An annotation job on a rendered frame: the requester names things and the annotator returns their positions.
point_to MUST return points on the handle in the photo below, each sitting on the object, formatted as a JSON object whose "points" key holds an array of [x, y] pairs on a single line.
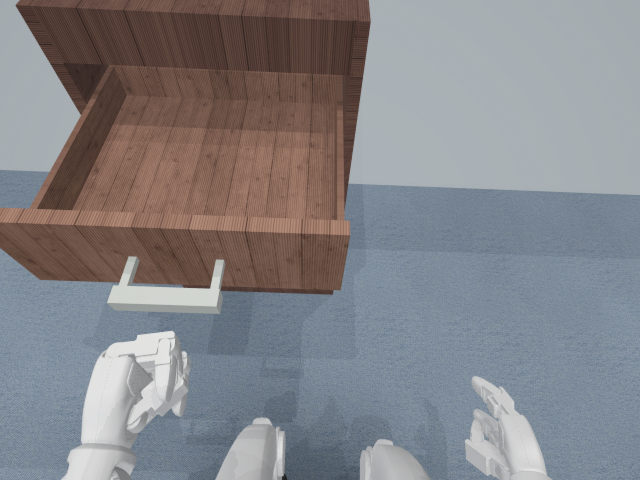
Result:
{"points": [[126, 297]]}

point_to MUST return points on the right robot thigh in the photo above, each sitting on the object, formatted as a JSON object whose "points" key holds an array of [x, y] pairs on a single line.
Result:
{"points": [[388, 462]]}

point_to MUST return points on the robot left forearm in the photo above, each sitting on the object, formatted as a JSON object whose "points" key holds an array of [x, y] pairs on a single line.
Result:
{"points": [[100, 462]]}

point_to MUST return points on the drawer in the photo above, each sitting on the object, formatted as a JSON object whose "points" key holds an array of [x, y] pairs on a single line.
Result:
{"points": [[181, 167]]}

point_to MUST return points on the left robot thigh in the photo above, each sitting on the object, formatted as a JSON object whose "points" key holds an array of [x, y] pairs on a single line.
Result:
{"points": [[258, 453]]}

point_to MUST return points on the robot right hand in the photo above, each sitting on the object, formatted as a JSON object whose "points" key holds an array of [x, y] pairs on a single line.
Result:
{"points": [[512, 445]]}

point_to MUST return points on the robot left hand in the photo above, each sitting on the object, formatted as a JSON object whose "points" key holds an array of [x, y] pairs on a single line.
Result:
{"points": [[152, 366]]}

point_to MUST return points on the robot thigh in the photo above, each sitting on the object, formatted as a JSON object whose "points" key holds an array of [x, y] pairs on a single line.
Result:
{"points": [[258, 453], [388, 462]]}

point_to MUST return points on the cabinet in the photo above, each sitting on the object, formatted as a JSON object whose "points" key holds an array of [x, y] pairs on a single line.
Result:
{"points": [[81, 38]]}

